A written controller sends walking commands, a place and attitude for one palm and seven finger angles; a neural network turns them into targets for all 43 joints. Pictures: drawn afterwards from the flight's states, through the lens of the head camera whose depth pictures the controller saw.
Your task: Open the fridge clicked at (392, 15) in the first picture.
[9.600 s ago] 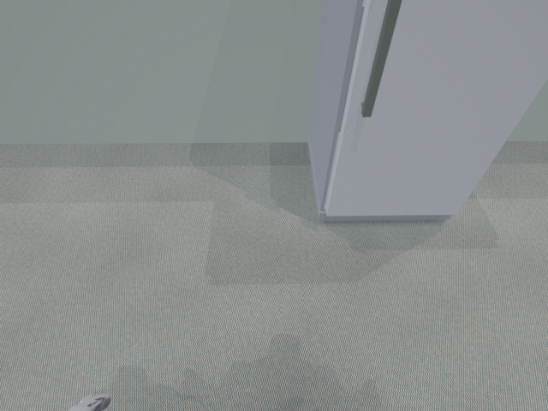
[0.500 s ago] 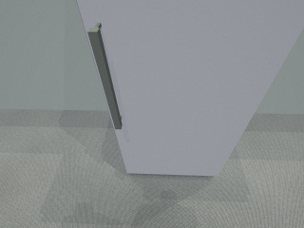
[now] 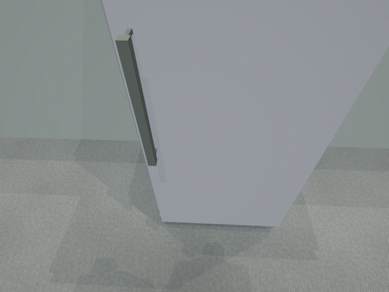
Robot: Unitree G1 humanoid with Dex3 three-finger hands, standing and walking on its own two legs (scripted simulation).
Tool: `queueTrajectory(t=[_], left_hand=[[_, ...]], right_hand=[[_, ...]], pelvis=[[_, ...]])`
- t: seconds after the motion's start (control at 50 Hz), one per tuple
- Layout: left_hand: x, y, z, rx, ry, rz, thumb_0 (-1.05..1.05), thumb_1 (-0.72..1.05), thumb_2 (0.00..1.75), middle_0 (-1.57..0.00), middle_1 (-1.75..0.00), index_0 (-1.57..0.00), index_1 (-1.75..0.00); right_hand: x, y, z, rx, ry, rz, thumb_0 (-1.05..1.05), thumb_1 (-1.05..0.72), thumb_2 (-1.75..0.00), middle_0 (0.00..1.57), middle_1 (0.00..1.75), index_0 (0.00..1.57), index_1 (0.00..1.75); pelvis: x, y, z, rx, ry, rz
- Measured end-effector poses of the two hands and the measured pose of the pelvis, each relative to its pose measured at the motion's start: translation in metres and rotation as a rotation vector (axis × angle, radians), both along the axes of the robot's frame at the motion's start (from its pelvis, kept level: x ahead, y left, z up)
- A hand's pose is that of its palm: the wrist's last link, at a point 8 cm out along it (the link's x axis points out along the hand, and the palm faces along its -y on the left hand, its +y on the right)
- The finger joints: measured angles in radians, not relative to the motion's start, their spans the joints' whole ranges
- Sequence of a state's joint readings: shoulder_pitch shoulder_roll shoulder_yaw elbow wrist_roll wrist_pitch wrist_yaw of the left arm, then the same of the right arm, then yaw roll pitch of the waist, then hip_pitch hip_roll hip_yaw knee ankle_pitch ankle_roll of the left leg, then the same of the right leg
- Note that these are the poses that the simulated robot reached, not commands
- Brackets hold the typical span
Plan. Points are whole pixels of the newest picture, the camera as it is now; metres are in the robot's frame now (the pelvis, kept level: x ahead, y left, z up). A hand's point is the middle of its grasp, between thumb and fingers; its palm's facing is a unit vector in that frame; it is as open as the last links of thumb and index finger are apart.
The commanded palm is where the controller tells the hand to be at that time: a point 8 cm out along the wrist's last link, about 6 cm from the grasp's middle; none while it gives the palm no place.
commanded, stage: look again from close up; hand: left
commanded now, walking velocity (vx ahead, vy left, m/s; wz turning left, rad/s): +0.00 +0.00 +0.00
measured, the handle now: (143, 110) +0.53 +0.17 +0.08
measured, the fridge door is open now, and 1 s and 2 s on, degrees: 0 0 0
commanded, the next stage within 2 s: raise the hand to about handle height in 0.78 s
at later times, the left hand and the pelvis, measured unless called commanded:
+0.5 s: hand out of the picture +0.02 +0.21 -0.17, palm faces +0.01 -0.97 -0.23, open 7.4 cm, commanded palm none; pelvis +0.00 +0.02 +0.00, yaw +0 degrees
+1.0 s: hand out of the picture +0.12 +0.22 -0.09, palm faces +0.23 -0.96 -0.17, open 7.5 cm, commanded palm +0.11 +0.27 -0.06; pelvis -0.01 +0.03 +0.00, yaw +1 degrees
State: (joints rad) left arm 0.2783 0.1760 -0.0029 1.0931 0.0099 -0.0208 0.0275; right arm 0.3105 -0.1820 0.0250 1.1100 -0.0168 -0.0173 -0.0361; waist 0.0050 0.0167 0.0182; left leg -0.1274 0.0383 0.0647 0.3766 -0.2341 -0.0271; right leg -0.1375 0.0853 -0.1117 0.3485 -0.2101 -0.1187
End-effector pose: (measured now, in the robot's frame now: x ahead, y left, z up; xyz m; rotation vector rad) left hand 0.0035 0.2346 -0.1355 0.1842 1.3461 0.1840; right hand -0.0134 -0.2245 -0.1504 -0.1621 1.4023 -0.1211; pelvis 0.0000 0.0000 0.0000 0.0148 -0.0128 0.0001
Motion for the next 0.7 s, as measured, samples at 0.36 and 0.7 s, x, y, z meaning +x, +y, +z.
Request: queueTrajectory(t=[0.36, 0.7], left_hand=[[0.011, 0.014, -0.001, -0.006, -0.013, -0.021, 0.0, 0.9, 0.89, -0.2, -0.3, -0.2, -0.3], [0.008, 0.022, -0.003, -0.012, 0.002, -0.02, 0.0, 0.9, 0.89, -0.2, -0.3, -0.2, -0.3]], right_hand=[[0.005, 0.009, 0.003, -0.015, -0.007, 0.003, 0.0, -0.91, -0.9, 0.2, 0.3, 0.19, 0.3], [0.019, 0.016, 0.005, -0.019, -0.026, 0.017, 0.0, -0.91, -0.9, 0.2, 0.3, 0.2, 0.3]], pelvis=[[0.001, 0.013, 0.001, -0.002, -0.001, -0.004], [0.004, 0.021, 0.001, -0.003, 0.002, -0.004]])
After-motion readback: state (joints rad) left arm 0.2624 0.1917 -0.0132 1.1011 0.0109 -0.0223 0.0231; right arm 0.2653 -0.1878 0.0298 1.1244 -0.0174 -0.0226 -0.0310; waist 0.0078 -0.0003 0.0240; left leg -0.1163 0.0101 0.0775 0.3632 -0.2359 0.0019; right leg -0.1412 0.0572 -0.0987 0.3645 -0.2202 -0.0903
